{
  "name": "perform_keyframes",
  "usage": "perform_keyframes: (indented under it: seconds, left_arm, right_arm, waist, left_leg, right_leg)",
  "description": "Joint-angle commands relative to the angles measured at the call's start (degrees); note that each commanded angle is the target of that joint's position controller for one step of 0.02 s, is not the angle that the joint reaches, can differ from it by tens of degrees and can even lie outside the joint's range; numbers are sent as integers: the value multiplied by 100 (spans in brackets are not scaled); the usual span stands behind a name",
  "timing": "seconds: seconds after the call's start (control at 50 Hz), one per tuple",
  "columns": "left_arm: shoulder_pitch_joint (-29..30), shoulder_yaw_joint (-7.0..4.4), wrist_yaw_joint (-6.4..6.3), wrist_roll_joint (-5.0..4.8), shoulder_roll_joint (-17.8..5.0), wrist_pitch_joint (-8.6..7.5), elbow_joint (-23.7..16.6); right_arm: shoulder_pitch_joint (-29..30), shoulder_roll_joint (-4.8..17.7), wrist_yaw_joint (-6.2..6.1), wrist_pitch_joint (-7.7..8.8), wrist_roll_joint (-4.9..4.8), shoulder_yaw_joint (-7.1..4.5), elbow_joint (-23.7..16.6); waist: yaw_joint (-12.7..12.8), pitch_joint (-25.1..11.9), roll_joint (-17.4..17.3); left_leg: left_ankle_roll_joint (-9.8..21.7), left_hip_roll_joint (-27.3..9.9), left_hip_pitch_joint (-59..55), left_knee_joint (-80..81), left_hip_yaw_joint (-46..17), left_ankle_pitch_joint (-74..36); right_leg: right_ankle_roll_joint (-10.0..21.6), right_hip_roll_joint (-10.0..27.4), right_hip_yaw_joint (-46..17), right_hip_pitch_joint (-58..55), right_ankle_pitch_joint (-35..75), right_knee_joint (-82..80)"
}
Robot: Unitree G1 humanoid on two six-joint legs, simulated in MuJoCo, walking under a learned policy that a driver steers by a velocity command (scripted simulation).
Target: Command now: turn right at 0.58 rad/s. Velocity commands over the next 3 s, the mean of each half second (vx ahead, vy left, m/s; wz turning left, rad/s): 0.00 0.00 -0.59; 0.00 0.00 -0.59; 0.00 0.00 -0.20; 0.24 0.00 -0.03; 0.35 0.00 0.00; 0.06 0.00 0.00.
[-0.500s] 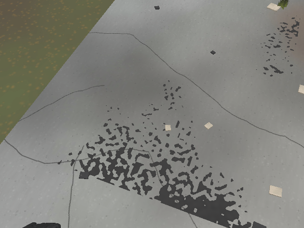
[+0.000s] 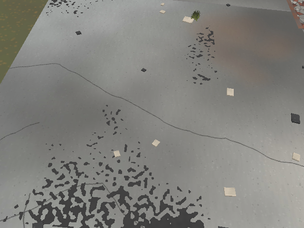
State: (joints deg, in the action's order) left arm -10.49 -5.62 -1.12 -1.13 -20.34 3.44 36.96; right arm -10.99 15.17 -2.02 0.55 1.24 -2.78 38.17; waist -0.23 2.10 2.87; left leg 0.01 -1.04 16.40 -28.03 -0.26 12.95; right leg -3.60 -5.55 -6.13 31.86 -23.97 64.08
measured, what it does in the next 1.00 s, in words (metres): steps on the spot, turning right: right foot, then left foot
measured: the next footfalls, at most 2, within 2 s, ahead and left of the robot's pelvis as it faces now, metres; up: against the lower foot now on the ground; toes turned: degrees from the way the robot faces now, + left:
right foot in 0.26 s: +0.02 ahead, -0.14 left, +0.00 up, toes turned -11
left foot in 0.74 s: +0.11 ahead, +0.06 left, +0.00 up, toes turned -32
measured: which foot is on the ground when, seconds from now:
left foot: down 0.00-0.26, up 0.28-0.72, down 0.74-1.00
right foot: up 0.00-0.24, down 0.26-0.74, up 0.76-1.00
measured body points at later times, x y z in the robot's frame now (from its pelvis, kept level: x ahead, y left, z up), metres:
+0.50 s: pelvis +0.00 -0.04 +0.01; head +0.03 -0.08 +0.45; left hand +0.23 +0.19 -0.07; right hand +0.07 -0.37 -0.10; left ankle +0.05 +0.11 -0.66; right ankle -0.02 -0.13 -0.74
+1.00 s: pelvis +0.01 -0.01 +0.00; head +0.05 -0.03 +0.45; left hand +0.29 +0.15 -0.10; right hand -0.02 -0.33 -0.09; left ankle +0.07 +0.08 -0.74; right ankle -0.09 -0.12 -0.67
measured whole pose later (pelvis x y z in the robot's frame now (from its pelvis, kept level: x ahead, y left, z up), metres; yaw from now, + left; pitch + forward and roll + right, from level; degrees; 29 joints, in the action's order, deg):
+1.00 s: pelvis +0.01 -0.01 +0.00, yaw -36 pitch +1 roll +0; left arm -11.3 -5.7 -1.0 -1.3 -19.7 4.2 37.0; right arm -8.4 14.7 -1.9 -0.4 0.8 -3.4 38.3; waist -0.3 4.3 1.8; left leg 0.8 -1.9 12.7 -25.0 3.3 13.1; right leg -6.3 -0.1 -3.6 26.8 -24.9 57.6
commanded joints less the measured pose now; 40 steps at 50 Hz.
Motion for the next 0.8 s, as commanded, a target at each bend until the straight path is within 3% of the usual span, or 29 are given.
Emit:
perform_keyframes:
  seconds: [0.02,0.06,0.12,0.2,0.24,0.26,0.28,0.3,0.32,0.34,0.36,0.38,0.44,0.52,0.64,0.7,0.72,0.74,0.76,0.78,0.8]
  left_arm:
    - [52,-89,1,-53,-268,6,-414]
    - [328,-39,35,-49,-176,-9,-568]
    - [424,33,121,-12,-67,-12,-687]
    - [266,-29,200,-24,-207,43,-711]
    - [-110,-73,231,-23,-187,53,-590]
    - [-337,-142,189,-8,-337,47,-515]
    - [-559,-299,105,-16,-919,16,-558]
    - [-507,-360,109,170,-1396,-82,-672]
    - [-563,-268,144,270,-1029,-214,-675]
    - [-321,-182,124,245,-861,-293,-602]
    - [-9,-164,81,133,-748,-310,-609]
    - [217,-106,44,25,-622,-290,-630]
    - [270,-57,-42,76,-579,-228,-625]
    - [141,-101,-94,48,-700,-193,-558]
    - [260,-140,-19,35,-797,-130,-565]
    - [459,-129,-17,-49,-751,-91,-587]
    - [519,-107,-42,-91,-683,-76,-603]
    - [303,-43,-54,-48,-455,-84,-598]
    - [16,-14,-47,-44,-292,-124,-668]
    - [-22,-170,-66,29,-775,-167,-564]
    - [-124,-283,-55,4,-1024,-158,-459]
  right_arm:
    - [238,777,-78,6,-9,-200,-430]
    - [28,897,-100,-51,0,-262,-361]
    - [103,1125,-58,-94,-48,-365,-341]
    - [194,1247,41,-83,-180,-438,-270]
    - [316,1213,50,-69,-304,-444,-218]
    - [24,1025,65,-43,-299,-402,-79]
    - [-85,702,88,-31,-74,-312,-141]
    - [444,582,37,-12,75,-230,-535]
    - [778,865,-4,-14,4,-321,-530]
    - [772,930,-11,-33,-96,-355,-494]
    - [629,919,-50,-50,-88,-383,-363]
    - [571,969,-82,-70,-42,-406,-335]
    - [340,805,-30,-43,-71,-377,-240]
    - [598,638,1,-21,-96,-294,-308]
    - [626,727,112,77,-169,-316,-367]
    - [319,718,179,156,-186,-347,-305]
    - [138,750,178,176,-164,-375,-238]
    - [10,1042,147,166,-85,-445,-249]
    - [234,1538,126,99,32,-530,-281]
    - [226,1242,136,115,126,-479,-362]
    - [426,971,111,125,82,-376,-427]
  waist:
    - [-30,-363,-1157]
    - [-219,-476,-1277]
    - [-264,-606,-1355]
    - [-186,-641,-1443]
    - [84,-664,-1311]
    - [134,-721,-937]
    - [68,-799,456]
    - [200,-779,1621]
    - [521,-997,851]
    - [319,-777,655]
    - [158,-645,366]
    - [75,-565,393]
    - [-39,-769,441]
    - [108,-709,474]
    - [170,-624,645]
    - [-38,-707,634]
    - [-156,-726,550]
    - [-69,-918,2]
    - [297,-674,-1645]
    - [86,-637,-1621]
    - [188,-561,-1198]
  left_leg:
    - [1076,-1218,-983,873,-800,-1888]
    - [1183,-1371,-1382,827,-741,-2039]
    - [1230,-1541,-1286,781,-499,-2193]
    - [1167,-1706,-1157,584,-331,-2317]
    - [865,-1604,-912,129,-58,-2100]
    - [488,-1390,-445,-380,260,-1527]
    - [-107,-829,920,-1855,842,329]
    - [-466,4,2317,-3087,503,2593]
    - [-457,-70,2342,-3908,-221,2611]
    - [-377,-152,2342,-4051,-355,2132]
    - [-373,-202,2330,-3875,-392,1646]
    - [-417,-206,2312,-3723,-411,1303]
    - [-542,23,1822,-3603,-313,747]
    - [-581,138,1603,-2374,-396,608]
    - [-446,353,801,-1199,-497,877]
    - [-296,395,148,2,-459,356]
    - [-204,288,-368,691,-421,-363]
    - [88,-517,-1107,845,-1010,-907]
    - [926,-1611,-1372,956,-2331,-2124]
    - [1609,-2235,-1083,1046,-2876,-2374]
    - [1584,-2093,-897,999,-2425,-2185]
  right_leg:
    - [-263,320,284,580,237,252]
    - [-327,478,370,543,179,-325]
    - [-240,658,612,-140,-12,-1227]
    - [23,606,921,-864,177,-2332]
    - [331,461,1100,-1600,1065,-3566]
    - [532,416,887,-2335,1764,-4139]
    - [963,1512,-704,-3413,3590,-4329]
    - [2239,2775,-2457,-3363,4652,-4289]
    - [2477,2703,-2268,-3204,4200,-4418]
    - [2170,2369,-1744,-2971,3782,-4420]
    - [1844,2019,-1413,-2837,3346,-4405]
    - [1697,1882,-1290,-2744,3399,-4388]
    - [1686,1613,-1083,-2505,3677,-4351]
    - [1666,1528,-1377,-2551,3000,-4281]
    - [1676,1483,-2181,-2222,2700,-4130]
    - [1470,1283,-2436,-2233,2919,-3840]
    - [1255,1094,-2351,-2009,2583,-3670]
    - [931,780,-1987,-1479,1433,-3079]
    - [523,-218,-774,-288,-627,-2045]
    - [211,-89,-478,16,-1435,-595]
    - [87,146,-441,40,-1080,134]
